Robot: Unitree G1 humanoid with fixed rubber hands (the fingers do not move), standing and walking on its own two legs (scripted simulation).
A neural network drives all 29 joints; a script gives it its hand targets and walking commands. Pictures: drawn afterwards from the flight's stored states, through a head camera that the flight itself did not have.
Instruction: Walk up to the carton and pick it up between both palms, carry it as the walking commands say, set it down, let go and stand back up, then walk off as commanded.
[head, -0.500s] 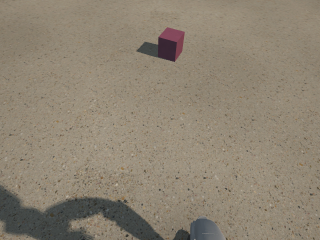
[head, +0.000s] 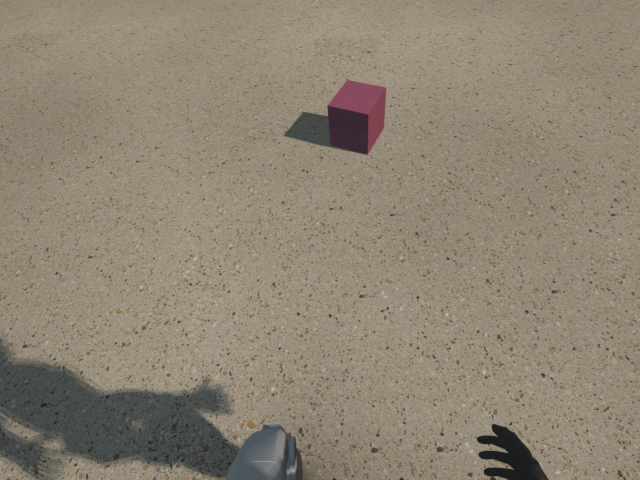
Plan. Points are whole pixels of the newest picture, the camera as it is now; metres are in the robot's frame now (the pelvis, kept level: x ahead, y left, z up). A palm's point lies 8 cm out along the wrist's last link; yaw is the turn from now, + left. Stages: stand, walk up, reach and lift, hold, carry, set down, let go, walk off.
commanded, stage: walk up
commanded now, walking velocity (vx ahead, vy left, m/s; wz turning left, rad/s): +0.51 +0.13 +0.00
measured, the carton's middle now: (357, 117) +1.66 -0.05 -0.67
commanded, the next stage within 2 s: none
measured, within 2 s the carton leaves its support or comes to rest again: neither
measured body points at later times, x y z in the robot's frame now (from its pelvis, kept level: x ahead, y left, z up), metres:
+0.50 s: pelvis +0.29 +0.00 -0.02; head +0.31 -0.02 +0.43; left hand +0.39 +0.26 -0.14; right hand +0.25 -0.25 -0.17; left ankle +0.19 +0.16 -0.74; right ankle +0.38 -0.13 -0.74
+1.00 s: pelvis +0.56 +0.02 -0.03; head +0.60 +0.03 +0.42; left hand +0.49 +0.27 -0.17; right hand +0.73 -0.22 -0.15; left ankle +0.67 +0.15 -0.75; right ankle +0.39 -0.13 -0.74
